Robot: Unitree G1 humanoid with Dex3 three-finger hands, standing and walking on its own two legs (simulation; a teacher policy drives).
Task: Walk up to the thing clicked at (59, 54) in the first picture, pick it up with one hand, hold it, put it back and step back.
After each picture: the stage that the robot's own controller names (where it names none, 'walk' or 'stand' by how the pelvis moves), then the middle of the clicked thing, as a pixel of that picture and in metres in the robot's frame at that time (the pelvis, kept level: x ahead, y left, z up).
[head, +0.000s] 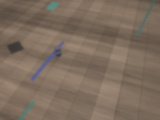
stand; (58, 51) +1.29 +0.32 -0.72
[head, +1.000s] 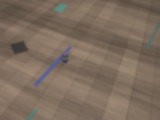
walk; (65, 57) +1.19 +0.14 -0.69
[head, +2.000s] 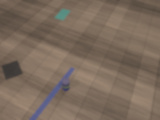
walk; (65, 84) +0.77 +0.15 -0.70
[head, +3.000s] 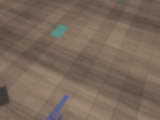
walk; (57, 118) +0.50 +0.18 -0.70
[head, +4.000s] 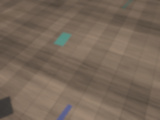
stand; out of the picture +0.46 +0.20 -0.72
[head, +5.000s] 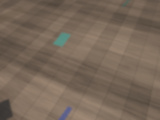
walk; out of the picture +0.43 +0.21 -0.72
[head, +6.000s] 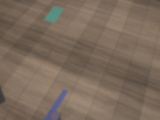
walk; (55, 117) +0.37 +0.21 -0.69
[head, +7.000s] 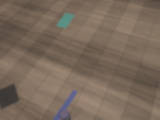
walk; (65, 116) +0.43 +0.21 -0.69
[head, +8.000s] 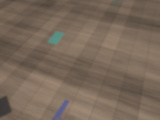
stand; out of the picture +0.51 +0.21 -0.72
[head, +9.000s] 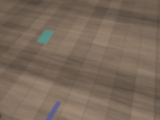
walk; out of the picture +0.45 +0.27 -0.71
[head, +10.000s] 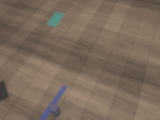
walk; (55, 109) +0.49 +0.25 -0.68
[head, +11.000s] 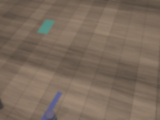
walk; (51, 116) +0.46 +0.29 -0.70
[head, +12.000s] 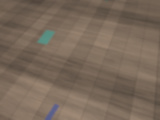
stand; out of the picture +0.42 +0.31 -0.73
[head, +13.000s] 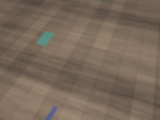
stand; out of the picture +0.40 +0.31 -0.73
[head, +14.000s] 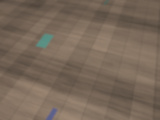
go down; out of the picture +0.40 +0.31 -0.73
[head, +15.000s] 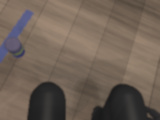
go down; (15, 48) +0.49 +0.31 -0.35
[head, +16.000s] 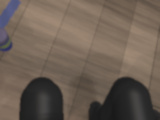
approach; (1, 40) +0.49 +0.33 -0.29
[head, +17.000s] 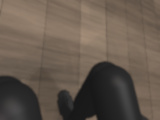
close in; out of the picture +0.47 +0.37 -0.23
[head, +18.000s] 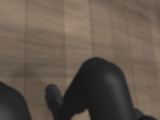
close; out of the picture +0.45 +0.39 -0.23
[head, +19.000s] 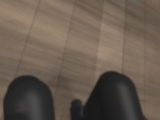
lift; out of the picture +0.42 +0.35 -0.15
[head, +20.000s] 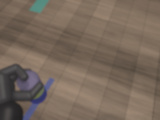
lift; (33, 88) +0.33 +0.19 -0.01
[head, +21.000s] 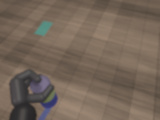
hold; (44, 92) +0.34 +0.16 -0.01
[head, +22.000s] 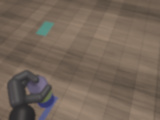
hold; (41, 92) +0.34 +0.17 -0.02
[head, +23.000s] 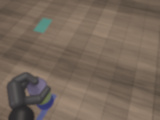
crouch; (41, 94) +0.33 +0.17 -0.04
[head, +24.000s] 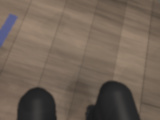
crouch; out of the picture +0.53 +0.39 -0.37
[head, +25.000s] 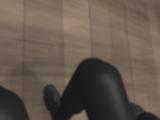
lower; out of the picture +0.47 +0.47 -0.26
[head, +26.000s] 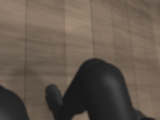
lower; out of the picture +0.47 +0.48 -0.26
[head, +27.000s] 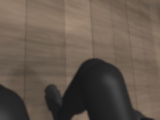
lower; out of the picture +0.47 +0.47 -0.26
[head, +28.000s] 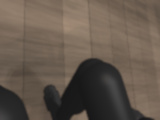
lower; out of the picture +0.47 +0.47 -0.26
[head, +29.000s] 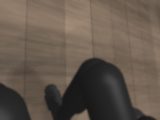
loosen; out of the picture +0.47 +0.47 -0.26
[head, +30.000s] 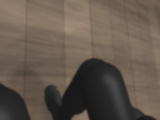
withdraw; out of the picture +0.47 +0.47 -0.26
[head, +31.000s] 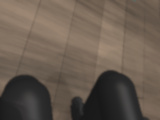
stand; out of the picture +0.49 +0.45 -0.29
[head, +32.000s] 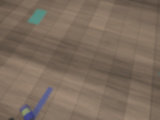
stand; (27, 113) +0.47 +0.38 -0.65
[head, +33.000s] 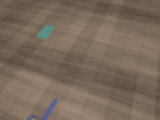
stand; out of the picture +0.47 +0.38 -0.69
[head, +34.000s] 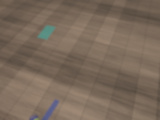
stand; out of the picture +0.47 +0.36 -0.69
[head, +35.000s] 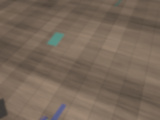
stand; out of the picture +0.50 +0.33 -0.74
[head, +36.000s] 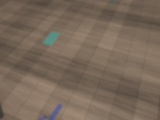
stand; out of the picture +0.49 +0.34 -0.75
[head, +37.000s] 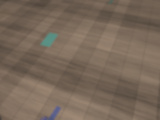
walk; out of the picture +0.49 +0.33 -0.75
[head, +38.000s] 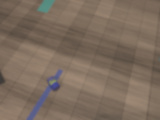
walk; (53, 83) +0.66 +0.25 -0.73
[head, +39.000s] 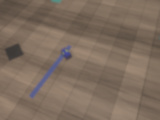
walk; (66, 53) +1.05 +0.26 -0.72
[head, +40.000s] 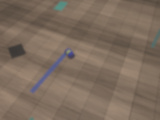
stand; (69, 53) +1.21 +0.16 -0.73
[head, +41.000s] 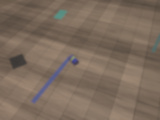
stand; (73, 59) +1.19 +0.16 -0.75
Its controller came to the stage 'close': yes
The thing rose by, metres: 0.69
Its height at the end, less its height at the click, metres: -0.02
